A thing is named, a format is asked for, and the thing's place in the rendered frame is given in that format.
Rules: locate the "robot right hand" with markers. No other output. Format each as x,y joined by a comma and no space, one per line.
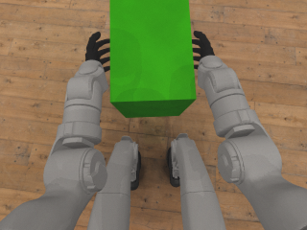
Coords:
205,47

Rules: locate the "robot right thigh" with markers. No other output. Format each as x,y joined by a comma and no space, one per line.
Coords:
200,208

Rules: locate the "robot thigh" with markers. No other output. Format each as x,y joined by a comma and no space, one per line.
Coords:
111,207
200,208

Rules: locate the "robot left thigh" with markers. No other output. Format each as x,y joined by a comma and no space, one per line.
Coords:
111,207

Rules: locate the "robot right forearm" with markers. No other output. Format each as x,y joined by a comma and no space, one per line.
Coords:
233,117

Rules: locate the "robot left forearm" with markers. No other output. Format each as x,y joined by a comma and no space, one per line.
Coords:
82,110

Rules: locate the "robot left upper arm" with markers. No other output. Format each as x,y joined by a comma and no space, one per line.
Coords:
71,178

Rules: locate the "robot left hand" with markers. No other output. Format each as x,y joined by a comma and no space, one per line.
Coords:
92,48

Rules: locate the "robot right upper arm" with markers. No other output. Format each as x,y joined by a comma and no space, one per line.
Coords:
253,164

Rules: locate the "carton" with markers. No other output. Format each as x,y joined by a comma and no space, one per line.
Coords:
151,63

